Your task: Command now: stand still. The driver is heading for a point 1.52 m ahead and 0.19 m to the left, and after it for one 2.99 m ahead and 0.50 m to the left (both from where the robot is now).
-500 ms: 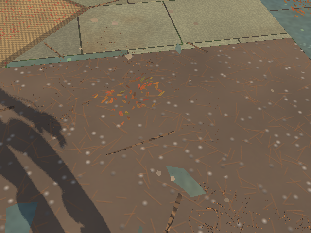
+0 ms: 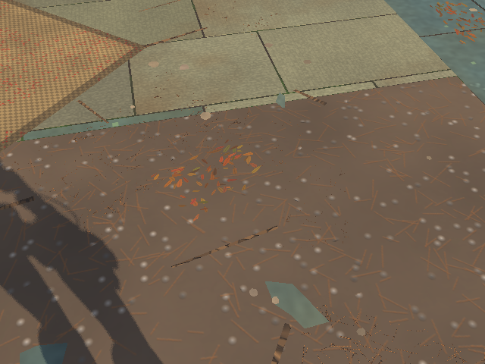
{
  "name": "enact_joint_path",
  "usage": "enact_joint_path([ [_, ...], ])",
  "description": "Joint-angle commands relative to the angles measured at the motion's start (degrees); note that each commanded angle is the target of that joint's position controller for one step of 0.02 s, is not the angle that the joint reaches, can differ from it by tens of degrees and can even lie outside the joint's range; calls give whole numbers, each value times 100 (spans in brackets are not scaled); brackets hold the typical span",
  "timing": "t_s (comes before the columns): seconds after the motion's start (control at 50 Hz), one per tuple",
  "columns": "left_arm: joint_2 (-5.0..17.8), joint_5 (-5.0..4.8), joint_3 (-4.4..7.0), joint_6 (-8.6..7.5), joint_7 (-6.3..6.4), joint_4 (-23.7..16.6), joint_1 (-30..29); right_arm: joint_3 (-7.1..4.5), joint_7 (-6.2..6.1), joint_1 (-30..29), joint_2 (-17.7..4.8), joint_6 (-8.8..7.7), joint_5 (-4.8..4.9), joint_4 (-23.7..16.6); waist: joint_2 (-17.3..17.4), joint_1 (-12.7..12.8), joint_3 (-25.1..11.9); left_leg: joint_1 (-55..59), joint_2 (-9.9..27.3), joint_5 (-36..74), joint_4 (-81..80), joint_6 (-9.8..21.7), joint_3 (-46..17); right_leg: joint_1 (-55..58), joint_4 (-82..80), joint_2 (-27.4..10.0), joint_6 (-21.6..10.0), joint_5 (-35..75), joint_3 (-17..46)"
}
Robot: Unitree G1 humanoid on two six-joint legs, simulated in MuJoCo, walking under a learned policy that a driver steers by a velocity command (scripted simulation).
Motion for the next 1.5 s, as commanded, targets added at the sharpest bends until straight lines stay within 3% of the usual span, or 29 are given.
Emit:
enact_joint_path([
  [0.02,550,-2,78,-36,21,-37,306,-62,-31,152,-470,-50,1,-45,-36,35,279,372,500,-111,-290,119,-593,-768,-605,-677,-226,134,593],
  [0.58,196,3,17,-69,93,207,773,-38,-131,389,-137,-25,10,485,-68,38,314,470,520,425,-61,135,-540,-563,-415,-680,-202,858,458],
  [0.6,170,14,12,-68,90,229,848,-29,-127,415,-96,-18,3,506,-83,59,208,507,460,-6,-73,140,-507,-530,-511,-647,-225,337,464],
  [0.64,371,30,106,-34,81,227,947,-71,-104,312,-150,10,-21,438,-304,116,388,195,143,-1253,317,204,-263,-673,-652,-601,-415,-1284,639],
  [0.66,494,29,165,-7,70,200,1005,-93,-74,227,-152,18,-53,370,-539,182,576,-212,-50,-1872,677,240,-83,-730,-815,-738,-592,-2207,958],
  [0.7,658,20,262,3,60,212,1309,-76,1,-143,2,-26,-148,118,-871,376,1135,-1244,-177,-1968,1505,238,307,-605,-1332,-1427,-1015,-3248,1850],
  [0.72,658,31,291,-24,59,211,1357,-73,30,-298,33,-85,-179,-13,-905,413,1336,-1569,18,-1765,1849,259,343,-570,-1451,-1728,-1192,-3147,2139],
  [0.76,661,104,334,-124,37,204,1437,-125,78,-517,-84,-228,-156,-248,-813,433,1381,-2095,239,-1854,2195,309,248,-152,-1417,-1911,-1353,-2258,2237],
  [0.82,696,89,387,-264,8,140,1295,-211,162,-394,-166,-409,-46,-417,-726,222,1120,-1597,229,-1585,1559,362,358,45,-1038,-1746,-1204,-828,1683],
  [0.86,674,21,383,-310,-21,-8,825,-285,172,746,-83,-457,24,-69,-492,-406,749,586,-181,-908,566,393,623,-1039,-285,-1272,-869,14,958],
  [0.88,532,31,334,-381,-66,-101,703,-408,122,1560,-327,-488,-3,183,104,-746,373,1901,105,-1032,218,460,34,-1757,875,-842,-662,517,408],
  [0.9,78,-1,212,-442,-130,-388,646,-577,64,2391,-1005,-496,-49,296,1709,-931,-87,2749,1649,-2526,-929,919,-2517,-2866,2928,4,-300,-575,-528],
  [0.92,424,148,311,-429,-164,-476,559,-544,84,2494,-902,-400,-30,441,1496,-722,10,2385,2206,-2816,-1384,1214,-3814,-3359,4142,40,-353,-1544,-271],
  [0.94,381,190,318,-405,-205,-493,424,-459,86,1704,-655,-372,-62,196,592,-309,531,1770,2142,-3024,-1307,1168,-3288,-3544,4669,-397,-452,-1079,-62],
  [0.96,224,161,277,-435,-262,-485,330,-416,109,1140,-516,-404,-64,-22,136,-155,749,1251,1934,-2501,-1384,1111,-2705,-3446,4647,-597,-460,-489,-5],
  [0.98,148,128,279,-452,-300,-480,322,-377,106,861,-457,-448,-60,-124,24,16,753,984,1692,-1873,-1470,1020,-2163,-3240,4461,-727,-436,-127,-30],
  [1.02,186,174,313,-371,-341,-459,427,-275,78,910,-240,-545,-45,-64,158,162,577,987,1342,-614,-1466,894,-1371,-3032,4233,-773,-317,160,-196],
  [1.06,254,158,355,-289,-358,-536,272,-234,52,1279,-238,-606,-24,92,264,175,502,1252,1224,662,-1354,868,-915,-3251,4115,-713,-239,301,-398],
  [1.14,191,127,329,-222,-376,-964,-824,-157,32,1634,-223,-626,-37,198,350,21,662,1294,1076,1948,-1365,885,-425,-3652,3318,-626,-101,702,-724],
  [1.24,114,43,245,-235,-380,-1364,-1803,-124,-24,1771,-278,-661,-35,253,484,-113,786,1288,1049,2821,-1370,845,-122,-2902,1570,-327,-225,1207,-1060],
  [1.3,323,43,328,-275,-303,-1345,-1448,-160,-57,1583,-427,-689,-53,250,520,180,493,1712,1201,4511,-711,791,8,-2139,1229,-68,-548,953,-1086],
  [1.34,555,40,472,-348,-220,-937,-157,-206,-74,1406,-551,-650,-83,220,520,720,-199,1853,1176,5231,822,726,92,-912,966,177,-774,687,-1030],
  [1.36,707,102,563,-394,-169,-673,685,-214,-54,1322,-569,-626,-48,188,399,1093,-591,1258,1009,4353,2012,671,199,235,594,-53,-905,749,-790],
  [1.38,1223,242,703,-411,-126,-549,1493,-154,-15,1460,-287,-619,-24,30,-284,1213,-1258,174,609,1888,3882,629,426,1435,488,-1479,-1188,-166,850],
  [1.4,1356,182,751,-333,-190,-603,1325,-162,79,2049,80,-600,172,12,-1389,741,-1758,-1692,-542,-2260,5947,461,161,2367,-555,-2714,-2086,-759,3958],
  [1.42,1145,18,706,-310,-244,-710,565,-251,61,1453,-371,-570,28,-120,-435,552,-1006,-2259,-57,-1756,6043,585,-349,1643,-869,-2429,-1888,-1365,3518],
  [1.44,762,-14,595,-348,-261,-804,70,-276,90,871,-392,-589,-17,-302,-172,455,-315,-2335,176,-1254,5747,599,-315,813,-1018,-2257,-1707,-1186,2671],
  [1.46,470,27,514,-407,-268,-754,-78,-272,101,723,-265,-595,-22,-330,132,250,124,-2084,370,-1014,5342,587,-301,85,-1211,-2023,-1508,-440,2070],
  [1.5,204,45,400,-519,-204,-579,54,-254,146,876,-22,-449,-161,-285,2,-68,194,-1475,559,-910,4779,468,-303,-594,-1317,-1594,-1199,479,1200],
])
